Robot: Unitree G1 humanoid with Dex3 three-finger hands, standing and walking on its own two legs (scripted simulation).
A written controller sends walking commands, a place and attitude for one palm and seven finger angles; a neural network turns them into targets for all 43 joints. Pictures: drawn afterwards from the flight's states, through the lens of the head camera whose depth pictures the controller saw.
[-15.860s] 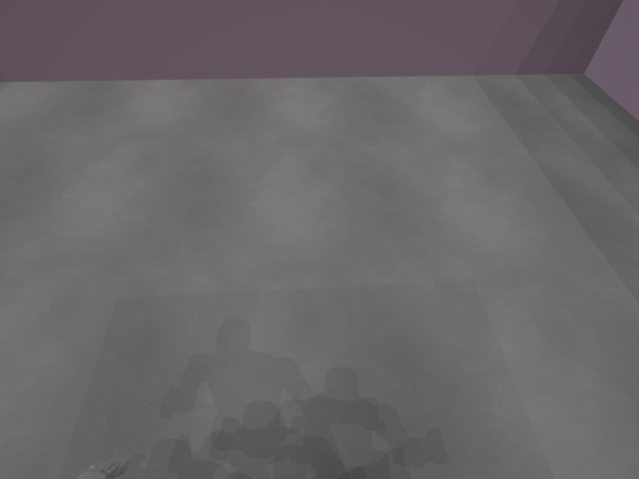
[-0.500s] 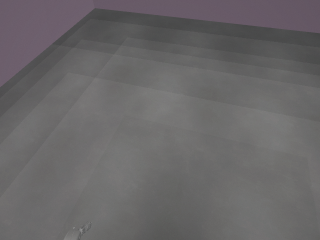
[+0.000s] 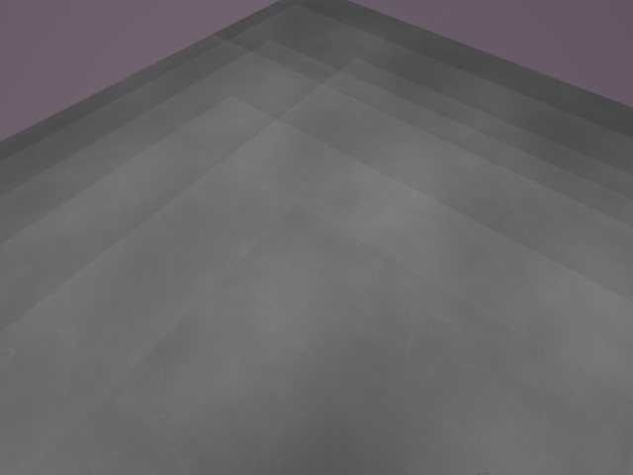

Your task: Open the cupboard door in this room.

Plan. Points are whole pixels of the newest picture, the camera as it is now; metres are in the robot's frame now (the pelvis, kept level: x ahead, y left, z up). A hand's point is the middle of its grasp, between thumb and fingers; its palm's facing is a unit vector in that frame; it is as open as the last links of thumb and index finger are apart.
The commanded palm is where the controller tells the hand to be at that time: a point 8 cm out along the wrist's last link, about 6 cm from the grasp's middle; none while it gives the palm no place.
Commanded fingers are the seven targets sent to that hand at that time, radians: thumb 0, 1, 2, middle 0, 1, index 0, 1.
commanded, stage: turn or walk to find it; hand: left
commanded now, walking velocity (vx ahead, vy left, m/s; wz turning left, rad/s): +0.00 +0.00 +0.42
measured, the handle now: out of the picture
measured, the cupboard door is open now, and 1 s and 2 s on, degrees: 0 0 0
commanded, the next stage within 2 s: none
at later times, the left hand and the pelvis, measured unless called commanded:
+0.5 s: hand out of the picture +0.08 +0.18 -0.14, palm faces +0.19 -0.94 -0.27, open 7.3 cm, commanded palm none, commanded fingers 0.00 0.90 0.90 -0.20 -0.30 -0.20 -0.30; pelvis -0.01 -0.04 +0.00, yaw +13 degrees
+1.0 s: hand out of the picture -0.13 +0.18 -0.18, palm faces +0.49 -0.84 -0.25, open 7.4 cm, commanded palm none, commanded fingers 0.00 0.90 0.90 -0.20 -0.30 -0.20 -0.30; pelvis -0.04 -0.02 +0.00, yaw +26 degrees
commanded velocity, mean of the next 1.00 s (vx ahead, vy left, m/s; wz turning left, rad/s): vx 0.00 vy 0.00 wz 0.42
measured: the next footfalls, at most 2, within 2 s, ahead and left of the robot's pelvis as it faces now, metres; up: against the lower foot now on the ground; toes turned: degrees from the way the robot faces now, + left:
right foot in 0.46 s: +0.05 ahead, -0.14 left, +0.00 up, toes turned +9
left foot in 0.94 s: -0.06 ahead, +0.09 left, +0.00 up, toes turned +30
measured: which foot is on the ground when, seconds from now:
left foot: down 0.00-0.46, up 0.48-0.92, down 0.94-1.00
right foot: up 0.00-0.44, down 0.46-0.94, up 0.96-1.00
